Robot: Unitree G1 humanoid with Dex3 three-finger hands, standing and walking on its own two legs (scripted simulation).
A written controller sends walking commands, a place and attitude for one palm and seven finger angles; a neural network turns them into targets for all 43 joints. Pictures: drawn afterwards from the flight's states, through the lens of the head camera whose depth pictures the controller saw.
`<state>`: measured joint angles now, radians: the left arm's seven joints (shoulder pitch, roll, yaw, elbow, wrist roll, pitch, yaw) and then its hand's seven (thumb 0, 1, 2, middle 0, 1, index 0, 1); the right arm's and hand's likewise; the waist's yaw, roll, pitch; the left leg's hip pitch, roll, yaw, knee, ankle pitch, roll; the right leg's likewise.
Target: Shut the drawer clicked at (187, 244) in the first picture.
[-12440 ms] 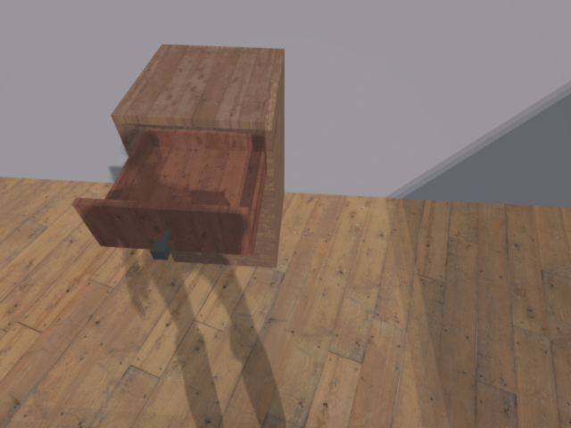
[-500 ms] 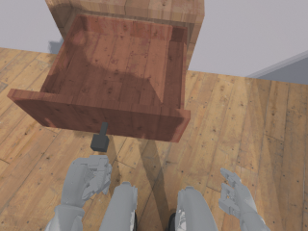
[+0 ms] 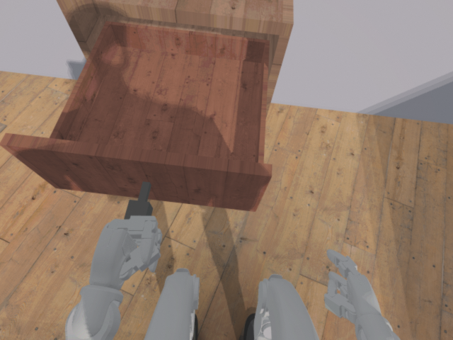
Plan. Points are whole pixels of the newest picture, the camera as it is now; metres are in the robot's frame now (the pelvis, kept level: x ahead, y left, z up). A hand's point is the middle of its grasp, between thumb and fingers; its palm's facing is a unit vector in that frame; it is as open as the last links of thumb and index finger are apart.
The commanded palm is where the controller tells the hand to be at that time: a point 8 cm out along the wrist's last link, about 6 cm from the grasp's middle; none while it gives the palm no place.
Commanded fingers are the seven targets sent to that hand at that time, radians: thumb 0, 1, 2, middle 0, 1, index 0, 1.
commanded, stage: push the drawer shut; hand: left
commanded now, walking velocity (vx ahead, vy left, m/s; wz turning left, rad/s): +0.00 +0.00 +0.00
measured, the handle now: (141, 203) +0.33 +0.16 +0.02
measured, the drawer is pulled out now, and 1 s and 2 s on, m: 0.30 0.19 0.07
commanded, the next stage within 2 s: none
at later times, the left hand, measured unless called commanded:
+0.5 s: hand (163, 223) +0.30 +0.12 +0.02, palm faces -0.10 -0.99 -0.04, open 3.3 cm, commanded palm +0.30 +0.16 +0.02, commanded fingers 0.00 0.90 0.90 -1.40 -1.60 -1.40 -1.60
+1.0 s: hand (173, 180) +0.37 +0.12 +0.02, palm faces -0.10 -0.99 -0.05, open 3.3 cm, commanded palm +0.37 +0.16 +0.02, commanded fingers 0.00 0.90 0.90 -1.40 -1.60 -1.40 -1.60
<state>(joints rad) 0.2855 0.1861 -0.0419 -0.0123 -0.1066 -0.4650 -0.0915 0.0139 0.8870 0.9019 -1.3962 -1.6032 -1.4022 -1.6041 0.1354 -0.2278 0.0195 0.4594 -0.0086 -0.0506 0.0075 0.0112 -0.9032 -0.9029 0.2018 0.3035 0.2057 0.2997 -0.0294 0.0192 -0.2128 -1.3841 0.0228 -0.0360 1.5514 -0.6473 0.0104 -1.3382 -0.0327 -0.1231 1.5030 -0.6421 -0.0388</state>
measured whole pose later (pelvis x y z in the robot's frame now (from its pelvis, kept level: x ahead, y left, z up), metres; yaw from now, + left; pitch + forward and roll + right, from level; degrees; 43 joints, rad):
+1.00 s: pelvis -0.02 +0.01 +0.01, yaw +0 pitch +28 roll -3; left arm -0.34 0.19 0.04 0.54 -0.08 -0.48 -0.03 0.02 0.90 0.90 -1.44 -1.60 -1.40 -1.60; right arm 0.18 -0.25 0.03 0.57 -0.01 0.01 0.00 0.01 -0.90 -0.90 0.20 0.30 0.21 0.30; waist -0.08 0.03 -0.19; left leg -1.40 0.02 -0.01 1.51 -0.59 0.03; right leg -1.36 -0.04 -0.10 1.46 -0.58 -0.02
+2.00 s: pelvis -0.02 +0.01 +0.00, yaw -2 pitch +31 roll -3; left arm -0.85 0.33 0.28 1.06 -0.02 -0.56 -0.07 0.02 0.90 0.90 -1.46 -1.60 -1.42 -1.60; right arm 0.25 -0.25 0.04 0.62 -0.05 0.07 0.03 0.00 -0.90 -0.90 0.20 0.30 0.21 0.30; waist -0.18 0.05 -0.16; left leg -1.50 0.04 -0.01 1.53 -0.59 0.03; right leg -1.47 -0.01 -0.09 1.48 -0.57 -0.03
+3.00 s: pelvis -0.06 +0.02 -0.05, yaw -5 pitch +35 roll -7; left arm -1.31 0.60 0.36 1.30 0.13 -0.38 -0.05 0.01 0.89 0.90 -1.48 -1.60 -1.45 -1.60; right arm 0.31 -0.25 0.13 0.58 -0.07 0.05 0.03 0.00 -0.90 -0.90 0.20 0.30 0.21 0.30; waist -0.34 0.05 -0.12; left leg -1.75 0.05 -0.05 1.66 -0.54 0.04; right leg -1.69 0.00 -0.13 1.56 -0.49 -0.02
